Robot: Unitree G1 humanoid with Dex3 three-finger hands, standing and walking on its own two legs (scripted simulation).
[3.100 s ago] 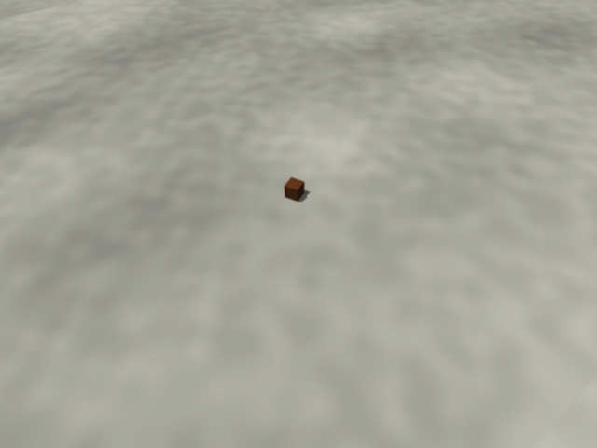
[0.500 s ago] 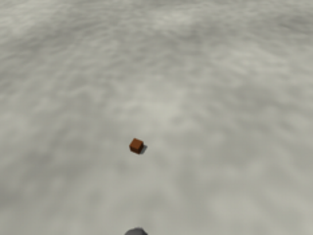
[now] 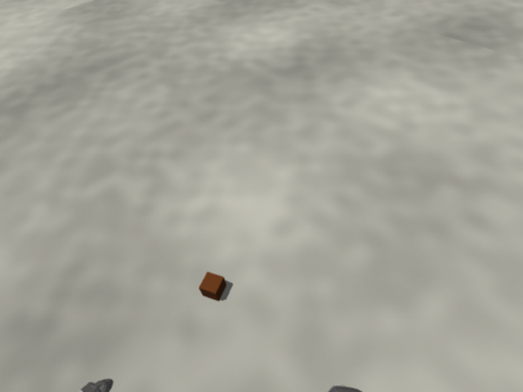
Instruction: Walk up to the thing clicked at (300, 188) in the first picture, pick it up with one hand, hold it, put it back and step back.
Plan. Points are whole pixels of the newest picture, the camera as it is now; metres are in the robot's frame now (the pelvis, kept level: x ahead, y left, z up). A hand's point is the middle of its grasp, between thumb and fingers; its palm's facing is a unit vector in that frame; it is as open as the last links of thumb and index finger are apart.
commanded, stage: walk up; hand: left
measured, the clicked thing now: (213, 286) +0.62 +0.28 -0.72
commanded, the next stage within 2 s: stand in 1.96 s
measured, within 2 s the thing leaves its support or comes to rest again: neither
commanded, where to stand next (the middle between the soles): +0.22 +0.04 m, yaw +0 degrees
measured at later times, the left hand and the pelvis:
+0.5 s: hand (99, 386) +0.17 +0.33 -0.15, palm faces -0.04 -0.94 -0.35, open 7.4 cm; pelvis +0.13 +0.05 +0.01, yaw +0 degrees
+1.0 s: hand (135, 318) +0.29 +0.29 -0.13, palm faces -0.03 -0.94 -0.34, open 7.4 cm; pelvis +0.18 +0.04 +0.02, yaw -1 degrees
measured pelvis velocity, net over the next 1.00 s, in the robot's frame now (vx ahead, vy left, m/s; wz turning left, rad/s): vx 0.18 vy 0.04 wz -0.01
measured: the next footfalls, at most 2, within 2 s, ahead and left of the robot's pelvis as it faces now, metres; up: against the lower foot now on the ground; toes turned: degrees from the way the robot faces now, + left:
left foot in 0.34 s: +0.23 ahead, +0.17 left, +0.00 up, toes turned +3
right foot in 0.66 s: +0.24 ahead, -0.09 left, +0.00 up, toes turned -2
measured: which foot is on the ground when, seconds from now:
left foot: up 0.00-0.32, down 0.34-1.00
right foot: down 0.00-0.36, up 0.38-0.64, down 0.66-1.00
